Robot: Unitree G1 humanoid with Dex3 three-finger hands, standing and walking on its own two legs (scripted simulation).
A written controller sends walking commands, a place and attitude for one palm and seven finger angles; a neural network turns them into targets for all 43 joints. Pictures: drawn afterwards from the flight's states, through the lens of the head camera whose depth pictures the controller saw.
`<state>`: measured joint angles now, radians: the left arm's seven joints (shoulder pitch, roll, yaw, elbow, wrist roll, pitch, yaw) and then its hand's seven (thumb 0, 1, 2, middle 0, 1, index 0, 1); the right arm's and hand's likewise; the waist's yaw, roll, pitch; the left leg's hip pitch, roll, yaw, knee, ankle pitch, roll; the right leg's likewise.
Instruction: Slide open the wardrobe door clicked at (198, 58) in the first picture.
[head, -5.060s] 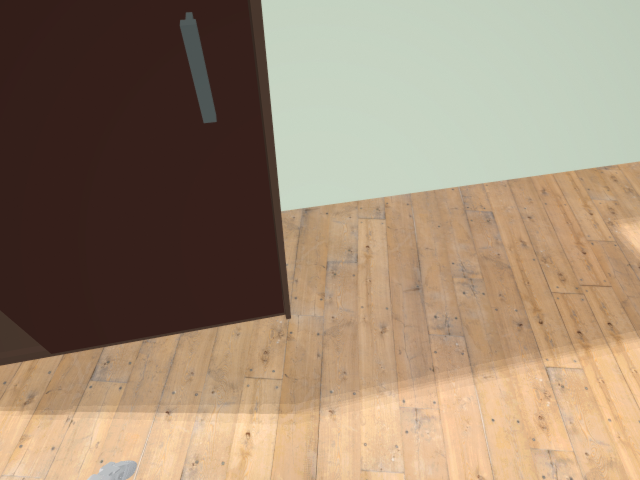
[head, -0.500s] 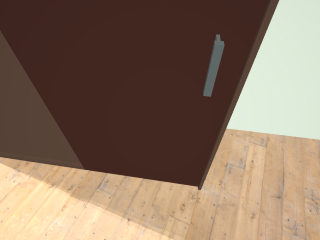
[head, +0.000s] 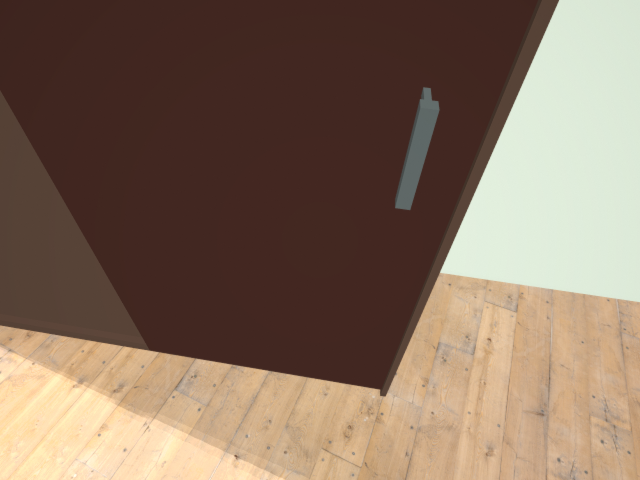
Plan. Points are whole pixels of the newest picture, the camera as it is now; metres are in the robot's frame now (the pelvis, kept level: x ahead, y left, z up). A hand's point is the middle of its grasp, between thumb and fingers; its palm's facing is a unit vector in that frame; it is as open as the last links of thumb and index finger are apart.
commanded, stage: come to a stop and stand still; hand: right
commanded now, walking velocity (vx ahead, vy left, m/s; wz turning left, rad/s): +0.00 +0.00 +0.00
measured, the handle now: (414, 150) +0.52 -0.09 +0.17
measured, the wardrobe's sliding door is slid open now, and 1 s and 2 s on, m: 0.00 0.00 0.00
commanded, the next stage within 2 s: look again from close up in 0.08 s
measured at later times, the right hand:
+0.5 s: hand out of the picture +0.01 -0.17 -0.17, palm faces +0.02 +0.98 -0.21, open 7.4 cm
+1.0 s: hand out of the picture +0.01 -0.15 -0.17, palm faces +0.03 +0.98 -0.20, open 7.4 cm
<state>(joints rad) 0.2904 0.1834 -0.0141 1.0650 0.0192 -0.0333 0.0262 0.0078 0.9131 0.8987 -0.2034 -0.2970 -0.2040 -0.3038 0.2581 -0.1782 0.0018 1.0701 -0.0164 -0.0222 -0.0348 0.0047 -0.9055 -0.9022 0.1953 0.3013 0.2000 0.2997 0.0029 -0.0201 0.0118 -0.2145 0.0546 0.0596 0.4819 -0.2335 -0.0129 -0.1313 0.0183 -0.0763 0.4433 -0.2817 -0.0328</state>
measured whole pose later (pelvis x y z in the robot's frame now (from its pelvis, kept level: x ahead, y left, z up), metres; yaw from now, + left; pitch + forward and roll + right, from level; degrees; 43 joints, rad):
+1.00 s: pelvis +0.00 +0.02 +0.00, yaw +0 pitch -2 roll +0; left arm 0.27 0.15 -0.02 1.13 0.02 -0.02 0.03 0.00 0.91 0.90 -0.20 -0.30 -0.20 -0.30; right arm 0.27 -0.16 0.00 1.10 -0.02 -0.02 -0.03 0.00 -0.90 -0.90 0.20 0.30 0.20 0.30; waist -0.01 0.01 0.05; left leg -0.19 0.02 0.08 0.42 -0.21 0.02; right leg -0.12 -0.02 -0.06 0.40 -0.25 0.00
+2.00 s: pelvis +0.01 +0.01 -0.02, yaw -2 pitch +5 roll +1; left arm 0.28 0.26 -0.02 0.62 -0.05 -0.28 0.09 0.01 0.90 0.90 -0.21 -0.30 -0.21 -0.30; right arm 0.35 -0.29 -0.29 -0.13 0.32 -0.17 0.26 0.00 0.07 -0.49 0.27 0.92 0.27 0.92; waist -0.03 -0.03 -0.07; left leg -0.42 0.04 0.11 0.69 -0.35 0.00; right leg -0.39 -0.02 -0.02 0.74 -0.43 -0.02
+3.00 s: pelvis +0.00 +0.02 +0.00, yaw -2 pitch -3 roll +0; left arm 0.22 0.26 -0.07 0.61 -0.08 -0.22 0.12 0.01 0.90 0.90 -0.21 -0.30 -0.21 -0.30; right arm -0.12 -0.44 -0.48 0.07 0.31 0.21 0.35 -0.01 0.51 -0.30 0.30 1.20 0.30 1.20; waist -0.06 -0.05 -0.02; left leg -0.17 0.02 0.11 0.46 -0.24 0.01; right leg -0.13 -0.02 -0.03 0.48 -0.30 0.00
